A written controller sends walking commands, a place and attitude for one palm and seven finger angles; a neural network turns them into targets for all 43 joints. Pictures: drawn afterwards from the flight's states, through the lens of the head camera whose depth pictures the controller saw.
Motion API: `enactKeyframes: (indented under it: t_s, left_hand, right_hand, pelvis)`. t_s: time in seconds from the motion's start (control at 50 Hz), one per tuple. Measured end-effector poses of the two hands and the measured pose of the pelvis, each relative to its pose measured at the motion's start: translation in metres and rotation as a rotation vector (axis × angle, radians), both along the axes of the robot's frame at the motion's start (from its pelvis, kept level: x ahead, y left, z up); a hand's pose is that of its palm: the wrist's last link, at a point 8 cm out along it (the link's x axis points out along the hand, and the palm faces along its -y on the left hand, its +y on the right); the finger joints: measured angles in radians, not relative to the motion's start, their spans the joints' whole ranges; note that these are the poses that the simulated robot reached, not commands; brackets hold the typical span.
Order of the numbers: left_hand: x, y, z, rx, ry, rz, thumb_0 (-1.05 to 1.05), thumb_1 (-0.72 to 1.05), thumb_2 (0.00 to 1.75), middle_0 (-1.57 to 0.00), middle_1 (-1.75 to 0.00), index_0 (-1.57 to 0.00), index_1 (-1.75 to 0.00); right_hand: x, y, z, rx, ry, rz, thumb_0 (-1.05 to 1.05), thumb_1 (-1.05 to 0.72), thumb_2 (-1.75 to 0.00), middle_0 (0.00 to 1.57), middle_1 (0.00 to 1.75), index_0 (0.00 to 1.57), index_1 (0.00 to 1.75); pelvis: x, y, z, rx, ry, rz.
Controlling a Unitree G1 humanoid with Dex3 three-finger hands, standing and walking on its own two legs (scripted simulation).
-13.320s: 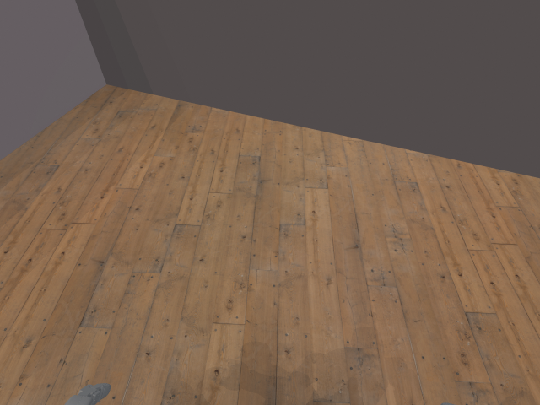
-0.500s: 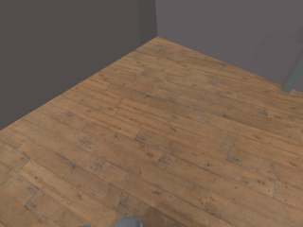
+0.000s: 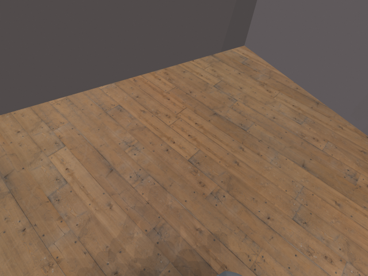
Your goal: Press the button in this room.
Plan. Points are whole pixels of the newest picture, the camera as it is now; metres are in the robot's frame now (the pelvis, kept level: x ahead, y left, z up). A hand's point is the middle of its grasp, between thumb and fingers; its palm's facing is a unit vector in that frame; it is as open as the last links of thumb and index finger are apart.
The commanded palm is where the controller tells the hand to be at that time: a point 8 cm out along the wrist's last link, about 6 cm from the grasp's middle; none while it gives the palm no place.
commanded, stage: turn or walk to find it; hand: left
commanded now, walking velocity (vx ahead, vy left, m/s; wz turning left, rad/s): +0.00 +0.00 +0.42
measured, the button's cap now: out of the picture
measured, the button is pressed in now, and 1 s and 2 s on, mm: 0 0 0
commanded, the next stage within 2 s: none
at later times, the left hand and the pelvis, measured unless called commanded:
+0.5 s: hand out of the picture +0.01 +0.15 -0.15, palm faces +0.25 -0.93 -0.27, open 7.4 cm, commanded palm none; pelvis -0.02 -0.06 +0.00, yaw +14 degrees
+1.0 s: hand out of the picture -0.08 +0.20 -0.16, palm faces +0.46 -0.85 -0.24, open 7.4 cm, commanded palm none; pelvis -0.05 -0.02 +0.00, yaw +25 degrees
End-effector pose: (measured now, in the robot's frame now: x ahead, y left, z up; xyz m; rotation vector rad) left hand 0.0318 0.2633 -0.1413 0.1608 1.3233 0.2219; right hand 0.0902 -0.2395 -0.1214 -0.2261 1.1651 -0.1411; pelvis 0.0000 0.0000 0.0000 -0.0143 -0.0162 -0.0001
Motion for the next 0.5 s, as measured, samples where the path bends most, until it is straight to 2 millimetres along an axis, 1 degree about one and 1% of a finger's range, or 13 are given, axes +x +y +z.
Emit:
enactKeyframes:
  t_s: [0.06,0.12,0.18,0.24,0.3,0.38,0.44,0.5]
  left_hand:
    - [0.011,-0.002,0.007,0.008,-0.052,0.004,0.00,0.91,0.90,-0.19,-0.30,-0.20,-0.30]
    - [0.022,-0.009,0.013,0.020,-0.094,0.001,0.00,0.91,0.90,-0.19,-0.30,-0.20,-0.30]
    - [0.031,-0.022,0.018,0.033,-0.135,-0.002,0.00,0.91,0.90,-0.19,-0.30,-0.20,-0.30]
    - [0.035,-0.037,0.021,0.054,-0.181,0.000,0.00,0.91,0.90,-0.20,-0.30,-0.20,-0.30]
    - [0.024,-0.052,0.027,0.068,-0.201,0.016,0.00,0.91,0.90,-0.20,-0.30,-0.20,-0.30]
    - [-0.003,-0.066,0.033,0.068,-0.175,0.077,0.00,0.90,0.90,-0.20,-0.30,-0.20,-0.30]
    - [-0.024,-0.072,0.032,0.061,-0.141,0.117,0.00,0.90,0.90,-0.20,-0.30,-0.20,-0.30]
    - [-0.045,-0.075,0.028,0.049,-0.113,0.160,0.00,0.90,0.90,-0.20,-0.30,-0.20,-0.30]
  right_hand:
    - [-0.001,0.002,-0.002,0.017,0.008,0.016,0.00,-0.91,-0.90,0.20,0.29,0.21,0.30]
    - [-0.007,-0.002,-0.008,0.035,0.022,0.020,0.00,-0.91,-0.90,0.20,0.30,0.21,0.30]
    - [-0.016,-0.012,-0.017,0.052,0.047,0.020,0.00,-0.90,-0.90,0.20,0.30,0.21,0.30]
    - [-0.024,-0.028,-0.032,0.071,0.078,0.022,0.00,-0.90,-0.90,0.21,0.30,0.21,0.30]
    - [-0.030,-0.043,-0.039,0.075,0.115,0.031,0.00,-0.91,-0.90,0.20,0.30,0.21,0.30]
    - [-0.031,-0.058,-0.036,0.066,0.154,0.067,0.00,-0.91,-0.90,0.20,0.29,0.20,0.30]
    - [-0.030,-0.063,-0.032,0.056,0.168,0.094,0.00,-0.91,-0.90,0.20,0.29,0.20,0.30]
    - [-0.029,-0.064,-0.028,0.041,0.189,0.127,0.00,-0.91,-0.90,0.20,0.29,0.20,0.30]
  pelvis:
    - [-0.002,-0.002,0.002,0.005,0.000,0.019]
    - [-0.005,-0.009,0.001,0.012,0.000,0.040]
    - [-0.008,-0.019,-0.001,0.020,0.002,0.067]
    - [-0.010,-0.034,-0.008,0.035,0.005,0.093]
    - [-0.013,-0.044,-0.009,0.034,-0.006,0.138]
    - [-0.016,-0.052,-0.001,0.049,-0.010,0.180]
    - [-0.018,-0.055,0.002,0.051,-0.007,0.214]
    - [-0.021,-0.056,0.003,0.051,-0.002,0.245]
